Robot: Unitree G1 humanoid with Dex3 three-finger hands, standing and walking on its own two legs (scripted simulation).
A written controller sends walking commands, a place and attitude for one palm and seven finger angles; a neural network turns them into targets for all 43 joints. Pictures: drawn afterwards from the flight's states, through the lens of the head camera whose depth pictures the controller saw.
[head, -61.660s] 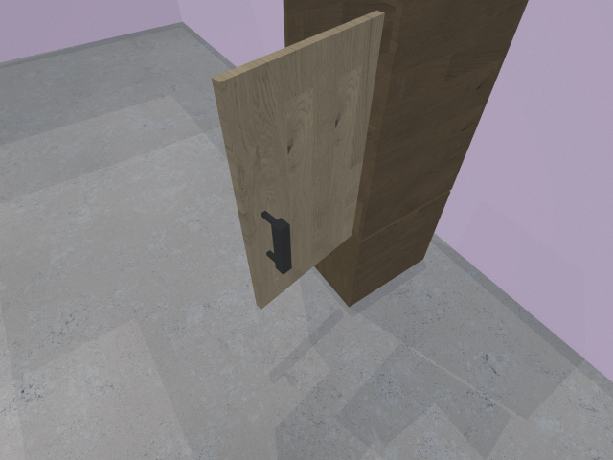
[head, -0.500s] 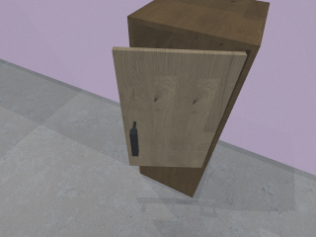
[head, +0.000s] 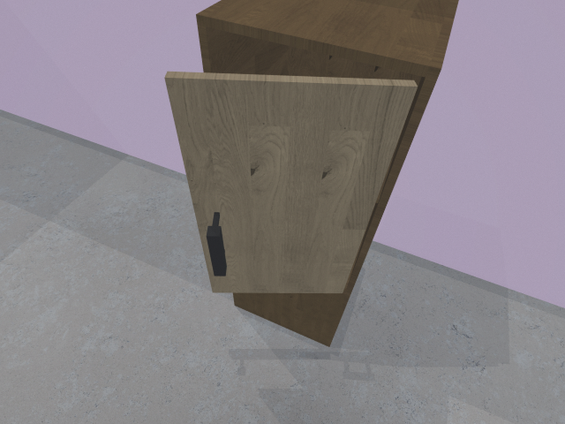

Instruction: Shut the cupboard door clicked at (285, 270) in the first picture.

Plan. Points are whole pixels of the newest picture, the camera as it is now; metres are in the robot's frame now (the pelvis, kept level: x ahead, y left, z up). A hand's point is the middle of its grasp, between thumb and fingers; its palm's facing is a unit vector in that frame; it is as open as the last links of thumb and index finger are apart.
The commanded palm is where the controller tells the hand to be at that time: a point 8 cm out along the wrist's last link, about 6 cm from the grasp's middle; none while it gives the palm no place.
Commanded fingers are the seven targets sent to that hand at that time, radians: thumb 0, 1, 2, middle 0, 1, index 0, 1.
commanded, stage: shuffle to correct the standing spot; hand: left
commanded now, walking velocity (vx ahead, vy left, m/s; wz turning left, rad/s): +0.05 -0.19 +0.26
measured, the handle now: (218, 244) +0.46 +0.15 -0.09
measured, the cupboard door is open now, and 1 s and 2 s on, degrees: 24 24 24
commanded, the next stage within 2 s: come to a stop and stand still in 0.12 s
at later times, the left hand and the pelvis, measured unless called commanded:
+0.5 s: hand out of the picture -0.03 +0.08 -0.19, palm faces +0.15 -0.99 -0.08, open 7.3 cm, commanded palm none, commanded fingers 0.00 0.90 0.90 -0.20 -0.30 -0.20 -0.30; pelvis +0.01 -0.05 +0.00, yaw +3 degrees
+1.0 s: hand out of the picture +0.00 +0.17 -0.17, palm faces +0.06 -0.97 -0.23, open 7.3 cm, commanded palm none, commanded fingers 0.00 0.90 0.90 -0.20 -0.30 -0.20 -0.30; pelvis +0.00 +0.00 +0.00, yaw +2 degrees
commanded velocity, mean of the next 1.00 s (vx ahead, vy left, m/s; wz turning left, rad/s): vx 0.01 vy -0.01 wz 0.02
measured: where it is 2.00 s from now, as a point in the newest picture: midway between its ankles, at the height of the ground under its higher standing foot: outside the picture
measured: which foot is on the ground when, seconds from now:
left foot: down 0.00-0.08, up 0.10-0.40, down 0.42-1.00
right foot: down 0.00-1.00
